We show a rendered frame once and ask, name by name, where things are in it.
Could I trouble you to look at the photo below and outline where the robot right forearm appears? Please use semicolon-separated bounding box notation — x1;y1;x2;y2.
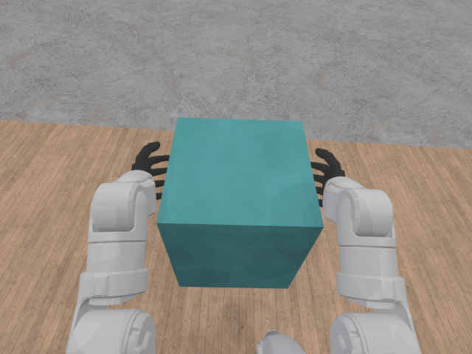
322;176;421;354

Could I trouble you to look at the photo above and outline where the right robot hand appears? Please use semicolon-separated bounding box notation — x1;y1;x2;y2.
310;148;345;207

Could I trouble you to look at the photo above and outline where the robot left forearm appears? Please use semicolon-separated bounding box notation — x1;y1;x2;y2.
66;170;157;354

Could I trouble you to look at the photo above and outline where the right robot thigh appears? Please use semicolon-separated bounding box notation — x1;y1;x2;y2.
257;334;305;354

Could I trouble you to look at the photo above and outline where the carton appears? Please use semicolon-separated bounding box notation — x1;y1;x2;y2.
156;117;324;288

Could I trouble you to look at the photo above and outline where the left robot upper arm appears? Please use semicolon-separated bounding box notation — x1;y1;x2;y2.
67;309;156;354

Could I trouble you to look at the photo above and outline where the left robot hand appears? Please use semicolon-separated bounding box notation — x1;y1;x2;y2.
131;142;170;200

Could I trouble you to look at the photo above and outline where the right robot upper arm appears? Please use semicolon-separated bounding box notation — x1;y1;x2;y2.
330;312;420;354

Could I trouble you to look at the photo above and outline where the robot right shin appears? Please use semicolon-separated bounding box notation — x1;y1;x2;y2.
264;330;280;338

